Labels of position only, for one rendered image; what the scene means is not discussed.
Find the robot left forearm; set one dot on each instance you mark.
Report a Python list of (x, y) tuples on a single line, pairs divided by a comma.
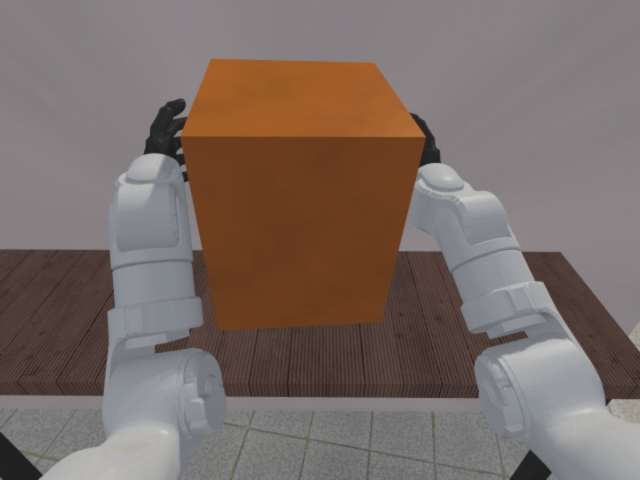
[(150, 254)]

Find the left robot hand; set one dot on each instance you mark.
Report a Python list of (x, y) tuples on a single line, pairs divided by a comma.
[(163, 130)]

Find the right robot upper arm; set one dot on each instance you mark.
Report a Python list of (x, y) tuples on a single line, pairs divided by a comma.
[(542, 391)]

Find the robot right forearm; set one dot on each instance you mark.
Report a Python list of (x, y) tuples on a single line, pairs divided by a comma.
[(499, 293)]

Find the right robot hand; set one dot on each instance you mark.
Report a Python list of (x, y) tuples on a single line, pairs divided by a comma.
[(430, 153)]

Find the left robot upper arm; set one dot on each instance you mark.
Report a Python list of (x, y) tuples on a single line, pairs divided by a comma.
[(158, 409)]

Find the table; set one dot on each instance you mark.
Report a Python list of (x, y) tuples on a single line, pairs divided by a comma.
[(54, 339)]

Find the carton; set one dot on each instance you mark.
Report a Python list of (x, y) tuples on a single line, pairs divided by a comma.
[(301, 175)]

